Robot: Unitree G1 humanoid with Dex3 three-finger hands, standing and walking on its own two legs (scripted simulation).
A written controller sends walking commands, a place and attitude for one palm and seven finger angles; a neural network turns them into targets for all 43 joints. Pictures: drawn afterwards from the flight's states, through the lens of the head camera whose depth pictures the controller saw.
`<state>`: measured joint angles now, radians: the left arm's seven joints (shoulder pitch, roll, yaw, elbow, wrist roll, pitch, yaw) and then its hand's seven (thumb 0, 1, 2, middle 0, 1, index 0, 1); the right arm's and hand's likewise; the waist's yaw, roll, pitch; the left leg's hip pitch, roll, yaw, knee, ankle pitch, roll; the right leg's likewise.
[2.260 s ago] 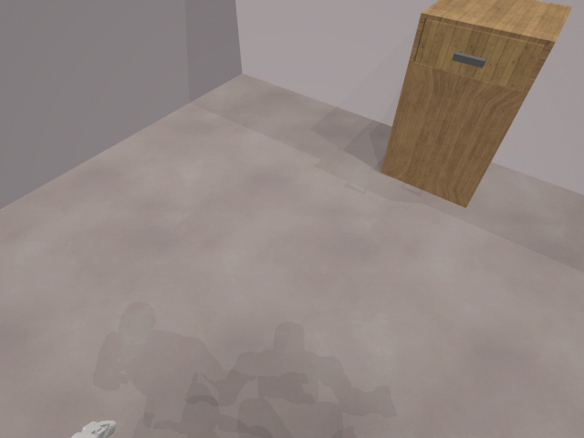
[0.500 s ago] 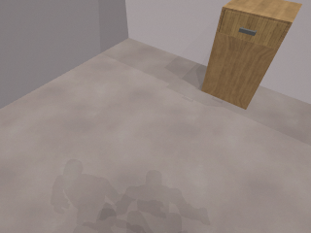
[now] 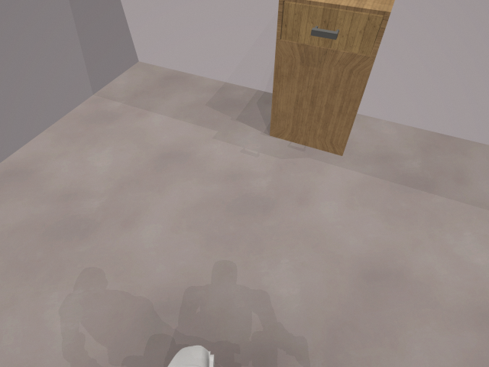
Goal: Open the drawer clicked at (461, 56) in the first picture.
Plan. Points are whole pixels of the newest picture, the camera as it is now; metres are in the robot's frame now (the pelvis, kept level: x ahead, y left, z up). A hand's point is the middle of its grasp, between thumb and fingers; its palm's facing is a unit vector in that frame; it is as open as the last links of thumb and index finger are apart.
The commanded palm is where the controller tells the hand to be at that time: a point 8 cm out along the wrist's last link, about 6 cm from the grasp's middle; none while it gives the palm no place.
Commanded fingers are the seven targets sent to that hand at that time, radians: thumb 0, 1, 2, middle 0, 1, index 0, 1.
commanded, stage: walk to a spot facing it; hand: left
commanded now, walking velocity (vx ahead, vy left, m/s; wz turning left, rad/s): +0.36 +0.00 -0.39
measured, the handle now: (325, 31) +1.42 -0.24 -0.08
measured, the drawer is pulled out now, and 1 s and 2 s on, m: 0.00 0.00 0.00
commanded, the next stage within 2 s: turn to face it in 1.34 s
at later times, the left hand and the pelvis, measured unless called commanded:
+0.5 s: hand (147, 277) +0.32 +0.25 -0.17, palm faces -0.18 -0.96 -0.21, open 7.3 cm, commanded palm none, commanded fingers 0.00 0.90 0.90 -0.20 -0.30 -0.20 -0.30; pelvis +0.22 +0.07 +0.00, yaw -14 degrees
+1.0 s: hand (225, 191) +0.58 +0.11 -0.17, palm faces -0.43 -0.87 -0.22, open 7.2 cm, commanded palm none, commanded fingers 0.00 0.90 0.90 -0.20 -0.30 -0.20 -0.30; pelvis +0.43 -0.03 -0.01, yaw -26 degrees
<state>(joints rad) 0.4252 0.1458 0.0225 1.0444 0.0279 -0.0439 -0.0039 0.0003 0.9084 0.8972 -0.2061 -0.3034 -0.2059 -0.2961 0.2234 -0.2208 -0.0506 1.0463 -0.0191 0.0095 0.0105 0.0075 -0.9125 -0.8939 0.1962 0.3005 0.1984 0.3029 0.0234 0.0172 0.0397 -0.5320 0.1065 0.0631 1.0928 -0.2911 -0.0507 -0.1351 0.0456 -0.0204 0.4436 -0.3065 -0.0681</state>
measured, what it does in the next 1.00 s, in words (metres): walks ahead, turning right: left foot, then right foot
